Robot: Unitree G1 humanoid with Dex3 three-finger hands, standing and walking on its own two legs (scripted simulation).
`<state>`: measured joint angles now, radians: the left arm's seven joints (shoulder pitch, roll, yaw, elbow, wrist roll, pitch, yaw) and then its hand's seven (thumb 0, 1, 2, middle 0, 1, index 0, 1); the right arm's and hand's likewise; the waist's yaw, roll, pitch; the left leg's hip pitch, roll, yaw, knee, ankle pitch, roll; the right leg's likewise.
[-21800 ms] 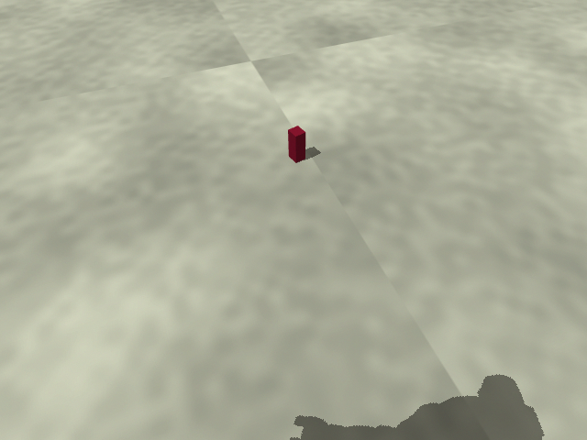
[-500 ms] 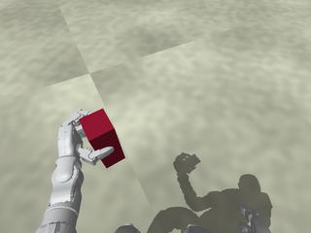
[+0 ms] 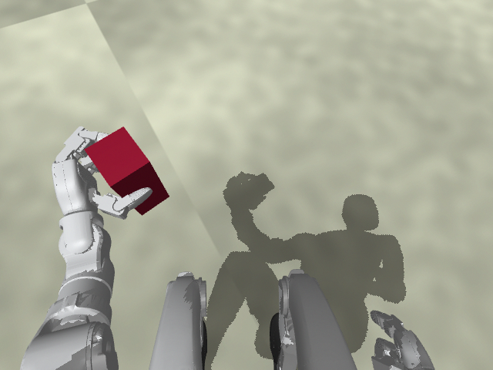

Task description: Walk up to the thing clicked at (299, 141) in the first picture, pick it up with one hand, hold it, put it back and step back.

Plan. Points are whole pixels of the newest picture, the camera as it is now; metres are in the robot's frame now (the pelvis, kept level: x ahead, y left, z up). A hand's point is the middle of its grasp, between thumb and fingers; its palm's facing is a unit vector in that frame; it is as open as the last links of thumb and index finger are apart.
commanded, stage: crouch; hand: left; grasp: from the side
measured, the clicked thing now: (133, 176) +0.41 +0.19 -0.04
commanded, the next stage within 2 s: lower in 1.18 s
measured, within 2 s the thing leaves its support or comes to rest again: neither
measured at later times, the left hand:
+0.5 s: hand (140, 196) +0.44 +0.23 -0.22, palm faces +0.30 -0.95 -0.04, open 10.7 cm
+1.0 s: hand (146, 202) +0.46 +0.24 -0.31, palm faces +0.29 -0.96 -0.03, open 10.6 cm
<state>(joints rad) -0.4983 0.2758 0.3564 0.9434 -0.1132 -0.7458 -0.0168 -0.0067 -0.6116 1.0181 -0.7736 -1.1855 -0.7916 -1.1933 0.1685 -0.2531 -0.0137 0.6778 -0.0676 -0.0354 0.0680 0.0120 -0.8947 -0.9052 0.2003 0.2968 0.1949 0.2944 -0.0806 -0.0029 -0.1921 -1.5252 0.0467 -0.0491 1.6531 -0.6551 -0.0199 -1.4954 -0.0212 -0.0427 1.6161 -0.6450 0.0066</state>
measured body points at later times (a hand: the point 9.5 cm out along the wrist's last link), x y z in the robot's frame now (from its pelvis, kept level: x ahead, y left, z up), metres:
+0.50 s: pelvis -0.05 +0.00 -0.18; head +0.16 +0.05 +0.21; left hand +0.42 +0.28 -0.21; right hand +0.04 -0.28 -0.30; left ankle +0.04 +0.13 -0.53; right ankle +0.05 -0.13 -0.53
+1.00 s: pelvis -0.05 +0.01 -0.24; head +0.19 +0.07 +0.13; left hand +0.44 +0.29 -0.30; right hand +0.01 -0.27 -0.34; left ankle +0.04 +0.13 -0.53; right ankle +0.05 -0.13 -0.53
